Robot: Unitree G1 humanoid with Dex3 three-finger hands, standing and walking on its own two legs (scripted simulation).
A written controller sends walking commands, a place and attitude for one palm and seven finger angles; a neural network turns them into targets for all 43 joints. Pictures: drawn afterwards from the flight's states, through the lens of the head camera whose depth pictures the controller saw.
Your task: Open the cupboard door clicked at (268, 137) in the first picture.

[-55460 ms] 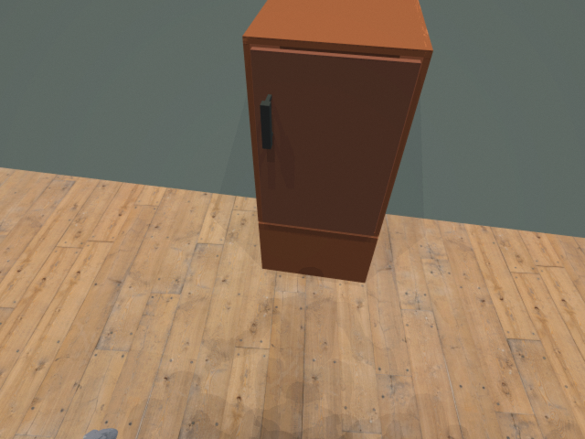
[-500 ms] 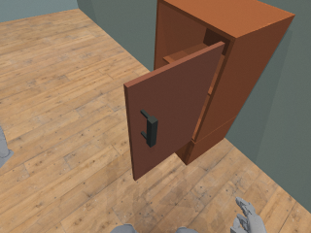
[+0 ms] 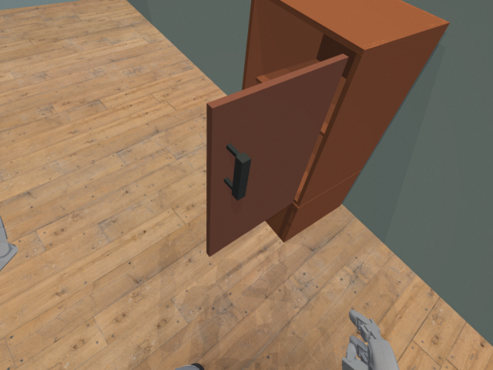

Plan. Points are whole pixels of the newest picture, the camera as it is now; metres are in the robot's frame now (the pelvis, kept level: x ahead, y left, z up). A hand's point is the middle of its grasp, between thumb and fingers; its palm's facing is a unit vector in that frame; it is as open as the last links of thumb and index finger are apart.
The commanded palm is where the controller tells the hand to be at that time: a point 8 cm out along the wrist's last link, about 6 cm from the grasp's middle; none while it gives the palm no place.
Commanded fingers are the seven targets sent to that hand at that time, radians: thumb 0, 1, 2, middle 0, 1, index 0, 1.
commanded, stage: stop stepping back and stand still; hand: left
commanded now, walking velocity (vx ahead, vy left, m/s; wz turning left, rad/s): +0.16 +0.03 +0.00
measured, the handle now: (234, 171) +0.51 +0.07 -0.02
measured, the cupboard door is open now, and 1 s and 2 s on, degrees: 93 93 93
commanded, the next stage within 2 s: let the arm hang, fingers relaxed in 0.70 s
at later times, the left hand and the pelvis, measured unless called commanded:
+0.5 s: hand (63, 316) +0.14 +0.21 +0.16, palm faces +0.36 -0.79 -0.49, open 7.4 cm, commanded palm +0.08 +0.25 +0.18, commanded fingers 0.00 0.90 0.90 -0.20 -0.30 -0.20 -0.30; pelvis -0.07 -0.04 -0.01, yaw -2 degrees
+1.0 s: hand out of the picture +0.08 +0.18 -0.09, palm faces +0.02 -0.94 -0.34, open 7.4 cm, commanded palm none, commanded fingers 0.00 0.90 0.90 -0.20 -0.30 -0.20 -0.30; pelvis -0.09 -0.02 -0.01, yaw +0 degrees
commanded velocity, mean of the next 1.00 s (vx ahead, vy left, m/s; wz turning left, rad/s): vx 0.10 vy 0.06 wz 0.00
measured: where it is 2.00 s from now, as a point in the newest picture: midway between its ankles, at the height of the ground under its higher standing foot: outside the picture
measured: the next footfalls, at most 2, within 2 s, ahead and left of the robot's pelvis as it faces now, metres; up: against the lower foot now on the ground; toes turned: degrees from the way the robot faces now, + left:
right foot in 0.12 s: -0.06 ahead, -0.12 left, +0.00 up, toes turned -2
left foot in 0.28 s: +0.05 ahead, +0.07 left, +0.00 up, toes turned +0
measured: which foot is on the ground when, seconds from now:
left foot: down 0.00-0.12, up 0.14-0.26, down 0.28-0.44, up 0.46-0.70, down 0.72-1.00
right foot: up 0.00-0.10, down 0.12-1.00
